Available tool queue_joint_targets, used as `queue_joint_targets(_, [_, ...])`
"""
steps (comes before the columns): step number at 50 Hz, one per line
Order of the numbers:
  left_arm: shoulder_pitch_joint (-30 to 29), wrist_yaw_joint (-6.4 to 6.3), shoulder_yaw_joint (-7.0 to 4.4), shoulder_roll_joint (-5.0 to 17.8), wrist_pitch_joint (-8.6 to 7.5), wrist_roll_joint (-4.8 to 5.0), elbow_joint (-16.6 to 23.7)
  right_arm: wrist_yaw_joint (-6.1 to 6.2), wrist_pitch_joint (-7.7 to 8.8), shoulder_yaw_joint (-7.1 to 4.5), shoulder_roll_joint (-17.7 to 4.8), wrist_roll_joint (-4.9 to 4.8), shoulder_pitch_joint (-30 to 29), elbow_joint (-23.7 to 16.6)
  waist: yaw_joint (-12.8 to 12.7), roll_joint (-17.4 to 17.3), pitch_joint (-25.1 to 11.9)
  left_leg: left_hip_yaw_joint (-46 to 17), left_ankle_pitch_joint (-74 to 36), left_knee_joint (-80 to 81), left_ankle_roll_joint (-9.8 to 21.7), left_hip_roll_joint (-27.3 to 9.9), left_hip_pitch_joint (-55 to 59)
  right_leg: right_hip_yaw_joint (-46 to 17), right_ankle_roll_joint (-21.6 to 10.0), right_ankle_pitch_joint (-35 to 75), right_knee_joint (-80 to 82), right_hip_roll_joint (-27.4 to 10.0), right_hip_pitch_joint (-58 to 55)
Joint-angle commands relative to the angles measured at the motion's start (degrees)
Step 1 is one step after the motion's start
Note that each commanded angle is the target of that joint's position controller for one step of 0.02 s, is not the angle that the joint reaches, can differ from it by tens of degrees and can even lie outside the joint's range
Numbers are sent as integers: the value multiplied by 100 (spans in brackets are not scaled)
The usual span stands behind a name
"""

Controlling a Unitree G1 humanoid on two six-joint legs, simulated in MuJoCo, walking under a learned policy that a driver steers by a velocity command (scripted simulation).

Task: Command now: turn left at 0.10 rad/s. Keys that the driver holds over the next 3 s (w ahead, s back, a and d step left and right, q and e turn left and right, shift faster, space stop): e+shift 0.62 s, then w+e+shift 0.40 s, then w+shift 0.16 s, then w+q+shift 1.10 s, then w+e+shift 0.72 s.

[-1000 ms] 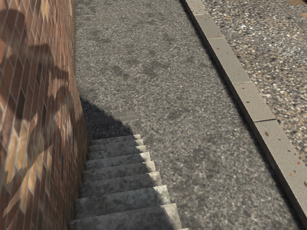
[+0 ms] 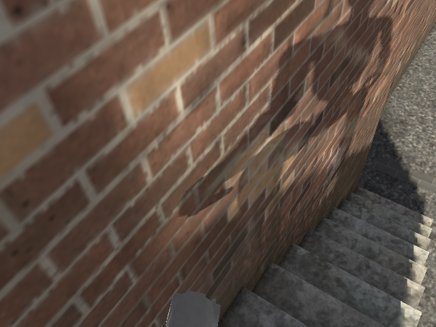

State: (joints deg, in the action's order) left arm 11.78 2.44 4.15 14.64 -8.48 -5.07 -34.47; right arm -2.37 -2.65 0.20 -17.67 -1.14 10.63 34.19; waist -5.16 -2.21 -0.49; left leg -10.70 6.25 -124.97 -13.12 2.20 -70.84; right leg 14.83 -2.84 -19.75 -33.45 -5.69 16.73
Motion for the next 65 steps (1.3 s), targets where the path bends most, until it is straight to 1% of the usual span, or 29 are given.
queue_joint_targets(1, [-38,37,-221,794,-134,-81,257,-100,121,3,-202,3,-60,-471,-19,760,-96,-311,41,465,25,-346,-1370,-1959,-1221,3250,923,-1725,-2065])
queue_joint_targets(2, [598,-166,-532,578,174,566,-666,582,-136,-297,-339,148,-1213,-422,306,-527,-103,470,-63,3657,464,-770,444,-1768,-635,2756,1004,-1364,-1591])
queue_joint_targets(3, [-1227,247,-52,642,-25,188,503,-97,-44,218,72,161,474,-297,836,1075,-408,650,-528,2912,130,-1108,1164,-1163,-507,2005,980,-910,-314])
queue_joint_targets(4, [-1793,362,-285,751,-29,501,550,-451,-22,156,23,197,642,-182,1142,1010,-353,1147,480,4704,-27,-939,2581,-1169,-209,490,1209,-518,596])
queue_joint_targets(5, [-1292,335,-460,1184,2,375,346,-575,18,94,-134,138,485,-174,762,1097,-372,1408,336,4613,-14,-770,3319,-1413,-203,66,1322,-525,1118])
queue_joint_targets(9, [-688,169,-847,1754,256,83,166,-478,597,-19,-364,217,-353,-452,430,1061,-361,1261,-455,8586,766,-422,3787,-2360,-647,1699,394,-1409,-618])
queue_joint_targets(10, [-574,255,-855,1600,418,307,143,-428,703,-42,-329,90,30,-341,711,922,-444,1338,-654,9523,977,-260,4274,-2512,-701,1971,221,-1451,-746])
queue_joint_targets(13, [273,-69,-503,376,486,211,903,-129,995,-604,-1595,362,795,-264,530,-2028,-1700,-1229,-3163,9638,3475,-2251,7754,-1731,979,-1874,-3653,570,2739])
queue_joint_targets(14, [-735,-198,-555,749,310,334,1074,-62,1076,-419,-832,225,884,-237,1130,-1078,-1476,-1413,-1519,9937,3497,-2401,8061,-1825,1135,-2191,-4215,625,3873])
queue_joint_targets(17, [-540,-425,-449,858,74,344,641,17,1088,-370,-592,168,388,-268,850,-499,-609,-441,-418,9862,3148,-2573,6213,-1850,1209,-1487,-5047,0,3583])
queue_joint_targets(20, [-148,-103,-458,761,377,124,263,165,1085,-353,-395,188,-108,-306,671,-275,-378,381,1711,10322,2570,-2202,5168,-1503,1139,-731,-4210,3,2905])
queue_joint_targets(23, [382,24,-534,474,559,77,69,270,1186,-452,-803,693,-729,-319,142,-288,-281,1373,1557,9816,2127,-2294,3379,-1318,1025,980,-5224,261,699])
queue_joint_targets(25, [-257,80,-546,610,520,174,244,200,1097,-469,-625,388,-399,-326,676,-211,217,1361,2308,10110,2037,-2254,5011,-1126,880,-982,-2126,172,1857])
queue_joint_targets(28, [187,-195,-750,923,359,209,98,44,776,-462,-596,534,-188,-257,475,-161,-3,1306,2862,9141,1914,-2564,5193,-1111,662,95,-610,360,862])
queue_joint_targets(30, [1027,-557,-1226,2361,173,388,217,-73,784,-183,292,554,362,-811,247,2353,-820,2004,3394,5485,915,-813,2820,-4496,-596,3366,455,-553,-1523])
queue_joint_targets(32, [1908,-420,-1101,2049,386,640,286,99,924,-306,-165,503,-1080,-999,-699,1567,-15,-144,2869,4111,735,-304,-462,-7064,-160,-1495,1267,-1163,-2412])
queue_joint_targets(34, [848,-103,-878,2056,586,663,382,68,899,-339,-565,664,-553,-381,92,1130,628,-167,1584,3022,747,-363,-639,-6708,39,-3515,1399,-1172,-848])
queue_joint_targets(38, [27,-291,-503,1405,92,1,-653,-245,592,30,330,353,246,-488,1122,116,485,439,-554,1319,811,-229,1008,-4192,202,-2052,726,-13,2042])
queue_joint_targets(42, [730,-450,-409,1482,-175,76,-1223,-299,423,28,215,400,112,-819,671,425,329,551,-544,1576,571,-240,1056,-3781,-206,-1352,354,424,1624])
queue_joint_targets(43, [667,-207,-482,912,352,948,-834,461,159,-347,-185,201,-379,-196,780,-659,475,726,-644,3448,710,-466,1108,-4183,-249,404,164,354,1252])
queue_joint_targets(48, [1519,-302,-653,910,959,526,-796,596,203,-354,-126,251,-482,67,177,1173,-622,605,-1783,6057,846,-405,1649,-4268,-866,2027,-326,607,-1024])
queue_joint_targets(49, [743,-109,-795,743,907,1011,-655,699,137,-750,-950,-832,-958,-237,431,1927,-845,212,-2252,7013,1012,-81,1545,-4661,-1286,2710,-244,822,-1852])
queue_joint_targets(50, [687,-86,-758,498,889,1032,-703,635,194,-805,-984,-771,-954,-55,302,2021,-864,134,-2426,7585,1142,-86,1763,-4585,-1334,2907,-404,841,-1996])
queue_joint_targets(51, [1355,-288,-671,620,1039,585,-698,444,332,-460,-254,390,-1231,81,-39,840,-391,486,-2300,7201,938,-187,2303,-4507,-1071,1874,-581,718,-1059])
queue_joint_targets(52, [1348,-373,-632,468,1092,574,-704,363,385,-390,-1,511,-1212,121,1,789,-87,552,-2255,7426,944,-105,2378,-4533,-1081,1939,-630,901,-887])
queue_joint_targets(53, [695,-181,-631,215,939,815,-571,441,245,-685,-526,-366,-876,1,428,1658,-350,312,-2079,8407,1309,140,2656,-4612,-1299,3365,-854,1244,-1294])
queue_joint_targets(62, [-245,-542,-184,59,991,1108,125,-72,346,-444,80,-228,-1083,405,-33,292,784,-138,-1902,11310,2463,-881,5351,-4463,-979,3364,-3339,1105,428])
queue_joint_targets(64, [-408,-467,-285,252,1129,864,413,-137,398,-275,290,-92,-250,691,264,-1205,-581,12,-6064,10054,2644,-967,7269,-3650,-756,1318,-5518,1683,1168])
queue_joint_targets(65, [-628,-586,-246,122,1058,1132,785,-202,324,-289,144,-120,571,967,743,-2456,-1368,-797,-8242,8617,3456,-1986,9275,-2656,87,-1742,-7813,2148,2751])
